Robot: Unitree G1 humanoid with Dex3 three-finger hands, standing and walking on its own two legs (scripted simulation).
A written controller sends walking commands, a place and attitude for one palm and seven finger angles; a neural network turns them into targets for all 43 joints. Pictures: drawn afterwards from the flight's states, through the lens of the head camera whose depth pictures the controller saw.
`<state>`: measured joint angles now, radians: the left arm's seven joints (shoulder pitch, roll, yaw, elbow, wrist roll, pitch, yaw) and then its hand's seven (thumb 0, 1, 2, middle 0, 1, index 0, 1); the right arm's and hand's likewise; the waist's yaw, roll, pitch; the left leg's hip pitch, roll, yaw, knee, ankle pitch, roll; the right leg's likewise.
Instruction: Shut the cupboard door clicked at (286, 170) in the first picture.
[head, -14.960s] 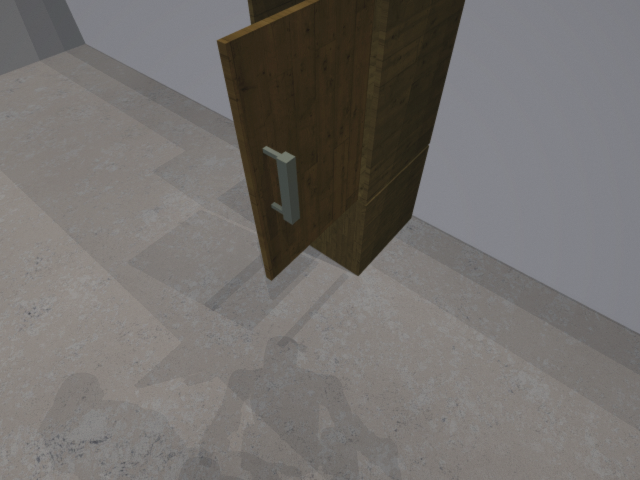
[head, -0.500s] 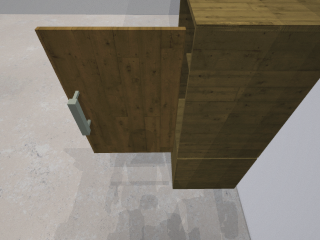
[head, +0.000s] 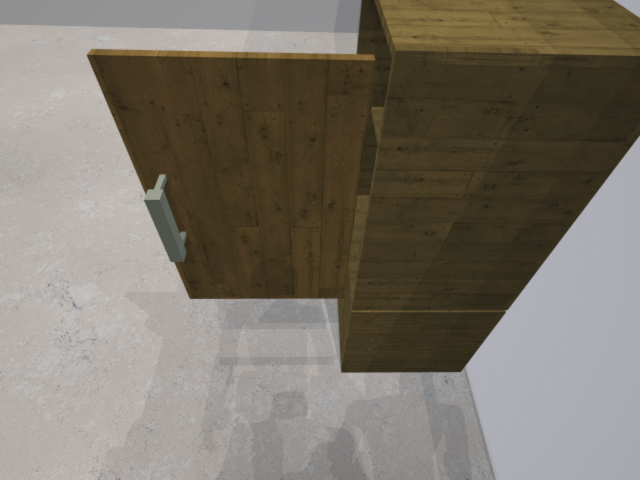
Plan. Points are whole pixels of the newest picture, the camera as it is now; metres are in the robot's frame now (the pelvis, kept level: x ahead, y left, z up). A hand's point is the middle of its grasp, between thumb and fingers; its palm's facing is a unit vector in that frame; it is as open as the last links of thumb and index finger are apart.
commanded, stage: come to a stop and stand still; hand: left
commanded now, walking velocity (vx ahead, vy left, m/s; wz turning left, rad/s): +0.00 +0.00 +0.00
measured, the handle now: (170, 219) +0.53 +0.31 -0.04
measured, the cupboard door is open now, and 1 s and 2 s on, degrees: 90 90 90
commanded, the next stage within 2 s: look again from close up in 0.12 s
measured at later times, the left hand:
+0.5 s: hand out of the picture +0.03 +0.16 -0.18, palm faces +0.00 -0.98 -0.19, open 7.3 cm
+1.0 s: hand out of the picture +0.02 +0.16 -0.18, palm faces +0.10 -0.98 -0.19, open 7.4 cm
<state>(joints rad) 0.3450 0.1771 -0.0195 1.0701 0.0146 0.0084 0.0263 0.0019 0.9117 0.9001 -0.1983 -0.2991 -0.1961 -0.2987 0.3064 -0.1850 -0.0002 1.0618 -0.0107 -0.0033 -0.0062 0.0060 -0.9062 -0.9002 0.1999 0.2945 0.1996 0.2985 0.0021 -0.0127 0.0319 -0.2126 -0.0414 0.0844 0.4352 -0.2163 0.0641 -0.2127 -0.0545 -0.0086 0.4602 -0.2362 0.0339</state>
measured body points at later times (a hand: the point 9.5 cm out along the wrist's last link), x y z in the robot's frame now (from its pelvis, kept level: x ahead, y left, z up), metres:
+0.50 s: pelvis +0.01 -0.02 +0.00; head +0.03 -0.01 +0.45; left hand +0.03 +0.21 -0.16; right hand +0.03 -0.25 -0.15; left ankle +0.01 +0.08 -0.74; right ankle +0.01 -0.14 -0.74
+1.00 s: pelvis +0.02 -0.01 +0.00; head +0.04 +0.00 +0.45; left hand +0.02 +0.22 -0.16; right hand +0.04 -0.25 -0.16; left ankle +0.01 +0.08 -0.73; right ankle +0.01 -0.14 -0.74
